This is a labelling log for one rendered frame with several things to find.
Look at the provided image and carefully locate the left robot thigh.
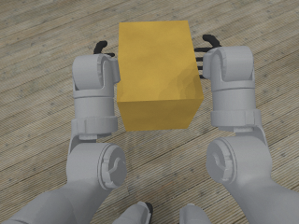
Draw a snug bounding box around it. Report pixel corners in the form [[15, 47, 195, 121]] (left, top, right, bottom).
[[112, 204, 151, 224]]

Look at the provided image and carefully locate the right robot forearm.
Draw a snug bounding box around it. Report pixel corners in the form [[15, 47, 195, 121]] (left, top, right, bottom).
[[202, 46, 273, 168]]

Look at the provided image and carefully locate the left robot upper arm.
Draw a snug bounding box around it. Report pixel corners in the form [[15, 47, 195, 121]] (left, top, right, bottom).
[[1, 143, 127, 224]]

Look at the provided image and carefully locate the left robot forearm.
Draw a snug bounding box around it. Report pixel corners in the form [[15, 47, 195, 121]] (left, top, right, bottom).
[[65, 53, 121, 171]]

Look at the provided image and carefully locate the right robot hand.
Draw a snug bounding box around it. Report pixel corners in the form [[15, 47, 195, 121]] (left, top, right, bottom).
[[194, 35, 222, 79]]

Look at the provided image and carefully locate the left robot hand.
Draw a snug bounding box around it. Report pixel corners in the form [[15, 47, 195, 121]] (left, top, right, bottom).
[[93, 40, 115, 57]]

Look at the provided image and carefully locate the right robot upper arm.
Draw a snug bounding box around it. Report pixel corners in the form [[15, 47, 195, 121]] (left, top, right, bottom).
[[206, 135, 299, 224]]

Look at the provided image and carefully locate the carton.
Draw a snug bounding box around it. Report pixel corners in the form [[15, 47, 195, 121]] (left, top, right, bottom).
[[117, 21, 205, 132]]

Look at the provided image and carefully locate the left robot shin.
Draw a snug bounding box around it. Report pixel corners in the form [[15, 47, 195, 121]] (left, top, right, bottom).
[[137, 201, 149, 210]]

